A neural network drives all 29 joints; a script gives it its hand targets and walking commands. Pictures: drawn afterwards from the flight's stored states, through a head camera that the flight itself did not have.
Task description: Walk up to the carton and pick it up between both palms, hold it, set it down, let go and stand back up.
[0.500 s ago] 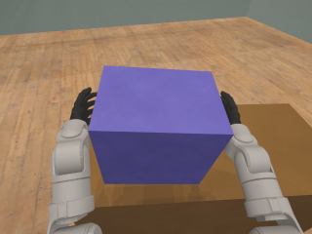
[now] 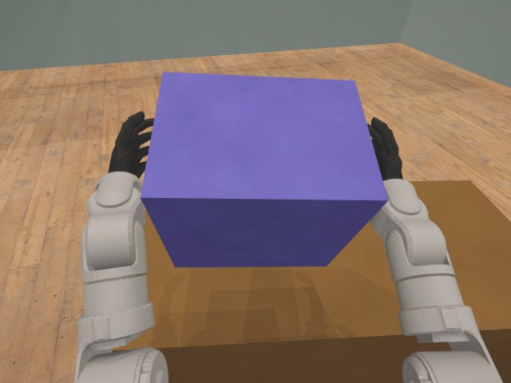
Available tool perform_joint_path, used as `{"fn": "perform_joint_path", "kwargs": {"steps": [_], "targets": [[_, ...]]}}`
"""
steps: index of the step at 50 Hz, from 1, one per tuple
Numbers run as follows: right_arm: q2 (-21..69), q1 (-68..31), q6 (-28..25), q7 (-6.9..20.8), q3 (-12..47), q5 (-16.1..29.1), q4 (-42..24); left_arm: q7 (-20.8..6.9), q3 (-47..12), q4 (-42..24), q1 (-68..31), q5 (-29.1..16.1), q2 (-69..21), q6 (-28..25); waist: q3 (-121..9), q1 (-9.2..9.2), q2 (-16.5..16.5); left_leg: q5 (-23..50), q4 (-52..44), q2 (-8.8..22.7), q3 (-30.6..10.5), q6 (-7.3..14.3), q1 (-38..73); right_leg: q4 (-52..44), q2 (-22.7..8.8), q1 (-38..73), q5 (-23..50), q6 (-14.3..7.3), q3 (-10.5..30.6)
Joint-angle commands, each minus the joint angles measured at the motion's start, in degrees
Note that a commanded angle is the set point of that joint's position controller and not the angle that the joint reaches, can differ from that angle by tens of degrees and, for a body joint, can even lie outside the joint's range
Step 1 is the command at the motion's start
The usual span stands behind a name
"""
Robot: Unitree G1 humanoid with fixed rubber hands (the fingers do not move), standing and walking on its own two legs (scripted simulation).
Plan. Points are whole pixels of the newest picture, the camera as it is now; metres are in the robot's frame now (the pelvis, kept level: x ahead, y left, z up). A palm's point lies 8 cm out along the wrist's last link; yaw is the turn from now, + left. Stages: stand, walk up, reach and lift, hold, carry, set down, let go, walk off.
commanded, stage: hold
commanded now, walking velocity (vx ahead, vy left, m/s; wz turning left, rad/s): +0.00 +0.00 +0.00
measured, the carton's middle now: (256, 183) +0.39 +0.01 +0.17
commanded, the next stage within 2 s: none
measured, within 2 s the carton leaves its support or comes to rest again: neither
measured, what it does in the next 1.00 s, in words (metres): stands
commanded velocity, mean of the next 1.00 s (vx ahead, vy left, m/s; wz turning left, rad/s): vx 0.00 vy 0.00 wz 0.00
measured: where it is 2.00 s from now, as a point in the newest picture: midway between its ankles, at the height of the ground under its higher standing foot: outside the picture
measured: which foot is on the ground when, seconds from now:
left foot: down 0.00-1.00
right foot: down 0.00-1.00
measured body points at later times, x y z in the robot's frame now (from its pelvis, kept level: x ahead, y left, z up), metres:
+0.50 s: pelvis +0.00 +0.00 +0.00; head -0.04 +0.02 +0.45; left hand +0.36 +0.19 +0.17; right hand +0.37 -0.17 +0.16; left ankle +0.01 +0.12 -0.75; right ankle +0.01 -0.12 -0.75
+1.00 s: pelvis +0.00 +0.00 +0.00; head -0.03 +0.02 +0.45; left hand +0.36 +0.19 +0.21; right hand +0.36 -0.17 +0.19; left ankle +0.01 +0.12 -0.75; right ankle +0.01 -0.12 -0.75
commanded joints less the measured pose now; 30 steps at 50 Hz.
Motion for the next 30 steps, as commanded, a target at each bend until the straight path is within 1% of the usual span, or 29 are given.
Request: {"fn": "perform_joint_path", "kwargs": {"steps": [1,2,3,4,5,6,7,8,9,10,11,12,13,15,16,17,18,19,20,21,22,23,24,25,26,27,28,29,30], "targets": [[21.9,-31.7,4.7,8.3,18.7,2.4,1.6,-13.8,-16.9,5.7,-21.4,-1.6,-22.4,3.4,-3.3,-4.98,0.1,2.4,-3.8,-1.9,4.8,0.5,4.4,-4.3,-0.1,4.4,-0.2,-1.0,-3.8],[23.1,-32.8,3.8,8.0,20.9,4.5,-3.8,-13.5,-20.2,0.3,-22.5,-4.3,-24.0,2.5,-9.7,-5.04,0.1,6.1,-2.8,-1.3,4.1,-0.6,5.6,-2.9,0.0,6.4,4.9,-0.7,-3.5],[24.4,-33.3,3.4,7.6,22.1,6.1,-4.6,-13.1,-21.8,-3.0,-24.3,-5.3,-25.2,1.8,-11.9,-5.34,1.9,8.9,-1.8,-1.7,3.7,-1.1,4.5,-2.0,0.2,8.1,7.8,-0.6,-3.4],[26.3,-34.8,1.8,7.4,21.8,7.4,-9.6,-12.1,-23.5,-7.0,-26.8,-7.1,-26.8,0.1,-17.5,-4.95,2.7,13.6,-0.8,-2.0,3.3,-1.7,6.6,-0.6,0.6,10.3,12.6,-0.5,-3.6],[28.1,-36.0,0.3,7.4,22.3,8.1,-10.9,-10.5,-26.6,-10.1,-30.7,-9.8,-29.2,-1.5,-22.3,-6.00,5.3,19.0,0.2,-2.5,3.0,-3.3,8.9,0.6,1.1,11.4,16.2,0.0,-4.9],[30.9,-39.4,-1.4,7.1,25.7,9.8,-19.8,-8.8,-30.5,-15.3,-32.0,-12.9,-30.7,-3.2,-32.5,-5.21,4.2,28.8,3.4,-2.8,2.5,-3.3,12.5,2.2,1.9,13.7,23.7,0.7,-5.0],[30.8,-41.0,-2.3,7.1,27.2,10.6,-24.7,-7.4,-35.3,-19.7,-36.3,-16.2,-31.9,-4.6,-35.7,-6.31,6.2,32.4,4.6,-2.4,1.3,-5.1,15.0,2.7,2.5,11.4,24.2,0.7,-5.8],[30.5,-42.9,-3.1,6.9,28.5,10.1,-27.3,-6.0,-38.5,-19.6,-34.8,-18.0,-32.7,-5.3,-38.4,-5.92,7.0,34.6,5.6,-2.3,1.2,-5.6,16.7,2.8,2.9,9.2,23.9,0.5,-6.2],[30.8,-41.8,-3.7,7.0,28.7,9.7,-30.9,-4.9,-40.1,-23.2,-36.5,-19.7,-31.7,-6.6,-40.7,-6.25,6.9,35.3,6.3,-2.0,0.7,-5.6,17.0,2.9,3.2,7.8,23.8,0.6,-6.0],[29.0,-45.4,-3.3,6.6,28.2,8.7,-28.0,-4.3,-40.4,-18.5,-38.7,-19.5,-31.4,-6.0,-37.2,-6.57,7.5,31.5,5.6,-2.2,0.8,-5.4,14.9,2.8,2.8,5.9,21.8,0.5,-6.0],[28.5,-40.1,-1.8,6.6,27.4,6.6,-21.4,-4.7,-36.9,-13.2,-34.6,-16.5,-28.8,-5.2,-29.3,-5.95,6.7,27.4,4.2,-2.3,1.8,-4.8,12.4,1.7,2.8,5.4,17.9,-0.1,-6.1],[27.1,-40.4,-1.0,7.1,26.2,5.5,-16.8,-5.2,-35.8,-8.5,-33.9,-14.6,-27.9,-3.7,-24.1,-6.27,6.3,20.5,2.5,-2.0,1.9,-3.7,11.4,0.2,2.2,2.6,12.9,-0.3,-6.1],[25.9,-39.6,0.3,7.2,24.3,3.9,-12.4,-6.4,-30.2,0.4,-27.7,-10.8,-25.2,-1.7,-16.3,-4.87,3.3,11.7,0.1,-2.1,2.9,-1.4,7.3,-1.5,1.4,2.5,7.8,-0.4,-5.6],[22.1,-31.1,2.6,8.3,19.0,0.9,0.6,-8.8,-18.8,9.0,-17.1,-2.6,-20.9,1.9,-1.5,-3.64,-0.8,0.7,-5.0,-1.7,3.9,0.4,3.1,-3.6,0.7,3.5,-0.7,-0.6,-6.1],[22.1,-29.7,3.3,8.4,19.1,1.4,1.0,-10.5,-18.0,6.7,-17.7,-1.0,-21.3,2.9,-1.6,-3.25,-0.1,0.3,-4.6,-1.9,4.7,0.5,3.1,-3.4,0.6,4.3,-1.9,-1.1,-5.3],[22.6,-30.4,3.9,8.7,19.8,2.5,-0.7,-11.8,-17.0,5.1,-18.7,-0.7,-20.6,3.2,-3.1,-2.49,-1.3,1.1,-4.2,-1.9,5.0,1.1,3.7,-3.8,0.0,4.7,-1.0,-0.9,-4.5],[22.9,-29.2,4.7,8.4,20.6,3.9,-2.4,-12.6,-18.9,1.3,-19.1,-2.2,-22.4,3.4,-5.7,-3.66,0.0,4.5,-3.4,-1.5,4.5,0.0,5.3,-3.3,0.2,5.7,2.6,-1.2,-3.8],[22.0,-31.5,4.2,8.2,20.1,3.5,-2.9,-13.2,-19.1,1.2,-21.4,-3.2,-22.5,2.9,-8.1,-4.32,-0.9,5.2,-3.0,-1.2,4.1,-0.5,5.0,-2.8,0.0,5.6,3.6,-0.8,-3.5],[23.5,-31.2,3.4,7.7,21.6,5.4,-6.4,-13.0,-21.4,-3.3,-21.7,-4.9,-24.3,2.5,-12.6,-5.20,0.7,9.8,-2.2,-1.7,3.8,-1.0,6.4,-2.1,0.2,8.7,9.8,-0.4,-3.7],[25.1,-32.6,2.8,7.6,22.1,6.7,-7.4,-12.4,-21.9,-4.6,-23.8,-5.9,-24.5,1.4,-15.1,-4.62,1.1,13.3,-1.0,-2.0,3.4,-1.6,6.1,-0.8,0.2,10.2,14.2,-0.1,-3.5],[26.7,-33.3,1.8,7.3,22.2,7.1,-9.1,-11.7,-23.0,-6.2,-27.4,-7.2,-26.4,0.3,-18.3,-5.39,2.6,15.4,-0.3,-2.8,3.5,-1.9,6.4,-0.2,0.6,12.6,15.6,0.0,-4.1],[28.7,-39.4,0.5,7.3,22.3,7.5,-14.2,-10.5,-23.7,-5.8,-30.7,-9.4,-26.6,-1.1,-22.2,-4.53,1.1,15.5,-0.2,-3.1,2.9,-1.4,7.0,-0.1,0.6,12.5,15.4,0.6,-4.8],[30.5,-38.1,-0.4,7.2,24.5,8.5,-17.2,-9.6,-28.7,-12.8,-33.4,-11.8,-29.2,-2.5,-27.4,-5.74,3.3,22.5,1.6,-3.3,2.9,-2.8,10.8,1.5,1.1,13.0,21.3,0.7,-5.3],[32.1,-40.9,-1.9,7.1,26.9,9.4,-23.2,-8.4,-32.2,-16.4,-35.6,-14.1,-29.8,-4.0,-33.6,-4.70,4.3,26.9,3.6,-3.3,2.7,-3.3,12.1,2.6,1.5,13.5,24.8,0.8,-5.2],[31.8,-42.7,-2.6,7.0,28.0,10.0,-26.7,-7.3,-34.0,-18.2,-36.9,-15.8,-30.2,-5.1,-35.8,-4.62,4.5,28.6,3.9,-3.1,2.2,-3.4,12.3,2.9,1.9,12.2,24.8,0.9,-5.5],[32.7,-42.7,-2.8,6.8,29.8,10.1,-27.8,-6.0,-36.6,-19.5,-37.9,-16.3,-30.4,-5.6,-39.2,-4.25,6.2,30.6,5.0,-3.2,2.1,-3.9,15.2,2.7,2.3,10.8,24.5,0.9,-5.5],[31.5,-44.5,-2.1,6.8,28.3,8.3,-24.7,-5.3,-36.5,-16.1,-38.7,-16.5,-30.2,-5.6,-32.9,-5.44,5.5,25.9,3.9,-2.7,1.7,-4.1,13.2,2.1,2.3,7.5,20.0,0.9,-5.9],[30.6,-44.6,-1.8,6.8,26.8,6.3,-20.0,-5.7,-35.7,-8.1,-38.0,-15.9,-29.1,-4.8,-27.3,-5.64,4.5,20.8,3.1,-2.6,2.3,-3.0,11.5,0.7,1.8,4.6,15.4,0.2,-5.4],[28.2,-38.6,-0.9,7.4,24.9,5.5,-14.8,-5.9,-31.8,-6.3,-31.7,-12.7,-27.9,-3.7,-21.6,-4.85,4.8,17.1,0.8,-2.0,2.1,-2.6,10.1,-0.3,1.8,3.2,11.7,-0.1,-5.9]]}}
